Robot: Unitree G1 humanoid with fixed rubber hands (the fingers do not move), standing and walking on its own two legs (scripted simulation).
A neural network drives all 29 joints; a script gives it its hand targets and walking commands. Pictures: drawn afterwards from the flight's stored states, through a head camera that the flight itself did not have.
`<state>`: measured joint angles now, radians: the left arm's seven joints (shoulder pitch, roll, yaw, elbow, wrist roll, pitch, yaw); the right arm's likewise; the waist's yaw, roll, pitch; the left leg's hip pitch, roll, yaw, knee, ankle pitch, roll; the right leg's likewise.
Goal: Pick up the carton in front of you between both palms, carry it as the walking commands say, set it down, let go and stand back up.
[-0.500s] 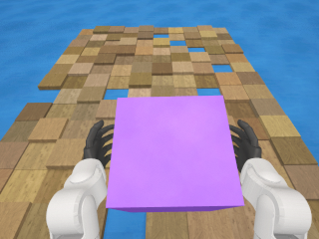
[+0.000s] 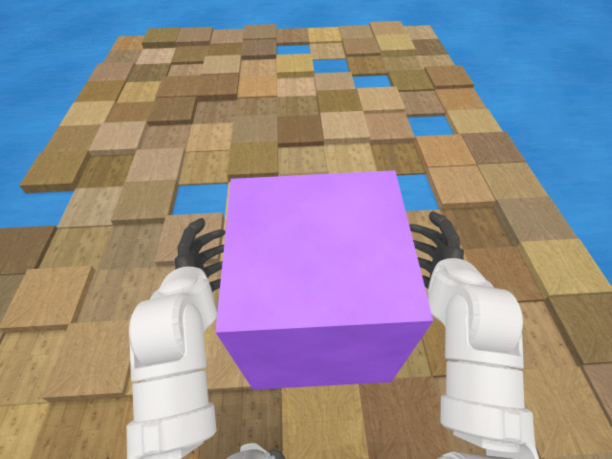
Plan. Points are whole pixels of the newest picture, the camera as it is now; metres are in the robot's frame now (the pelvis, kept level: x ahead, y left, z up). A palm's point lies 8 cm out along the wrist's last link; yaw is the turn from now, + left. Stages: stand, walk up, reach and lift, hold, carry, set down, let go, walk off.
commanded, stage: carry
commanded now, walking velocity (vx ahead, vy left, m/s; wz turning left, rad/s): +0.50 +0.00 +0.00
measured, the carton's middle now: (318, 289) +0.35 -0.01 +0.02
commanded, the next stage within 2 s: none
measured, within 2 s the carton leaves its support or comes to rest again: neither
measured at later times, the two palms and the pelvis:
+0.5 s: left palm (202, 87) +0.63 +0.16 +0.17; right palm (393, 75) +0.65 -0.15 +0.16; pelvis +0.32 -0.02 +0.04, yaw +2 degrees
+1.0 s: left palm (225, 22) +0.95 +0.16 +0.14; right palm (366, 21) +0.93 -0.15 +0.14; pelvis +0.66 +0.01 +0.04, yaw +0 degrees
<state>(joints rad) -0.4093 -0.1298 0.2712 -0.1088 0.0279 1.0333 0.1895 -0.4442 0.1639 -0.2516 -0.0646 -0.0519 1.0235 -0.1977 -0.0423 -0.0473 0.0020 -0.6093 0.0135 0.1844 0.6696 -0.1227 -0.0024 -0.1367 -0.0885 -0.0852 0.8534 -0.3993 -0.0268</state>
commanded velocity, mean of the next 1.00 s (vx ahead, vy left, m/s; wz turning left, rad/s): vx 0.50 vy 0.00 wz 0.00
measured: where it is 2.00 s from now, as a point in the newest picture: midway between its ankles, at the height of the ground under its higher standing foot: (278, 196)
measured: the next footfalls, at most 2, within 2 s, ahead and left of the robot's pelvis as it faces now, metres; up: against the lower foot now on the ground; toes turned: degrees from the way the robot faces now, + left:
right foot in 0.32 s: +0.33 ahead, -0.11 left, +0.00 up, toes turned -4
left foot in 0.62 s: +0.54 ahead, +0.11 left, +0.01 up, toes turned +7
